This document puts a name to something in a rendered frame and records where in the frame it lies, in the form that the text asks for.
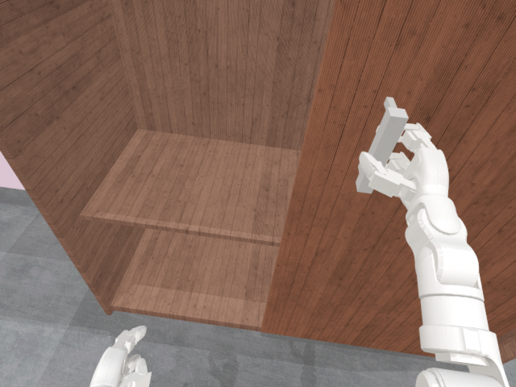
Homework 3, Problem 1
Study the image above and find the wardrobe door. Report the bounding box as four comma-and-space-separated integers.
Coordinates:
497, 328, 516, 347
261, 0, 516, 357

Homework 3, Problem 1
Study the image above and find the handle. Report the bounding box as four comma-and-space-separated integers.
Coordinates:
356, 97, 409, 194

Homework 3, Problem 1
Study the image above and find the right robot forearm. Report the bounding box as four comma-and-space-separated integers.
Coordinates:
405, 194, 510, 387

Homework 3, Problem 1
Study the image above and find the right robot hand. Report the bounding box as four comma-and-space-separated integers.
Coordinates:
359, 123, 449, 210

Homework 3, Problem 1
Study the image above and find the left robot hand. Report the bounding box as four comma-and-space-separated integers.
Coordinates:
90, 326, 152, 387

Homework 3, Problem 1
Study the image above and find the right robot upper arm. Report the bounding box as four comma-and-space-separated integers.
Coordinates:
415, 368, 503, 387

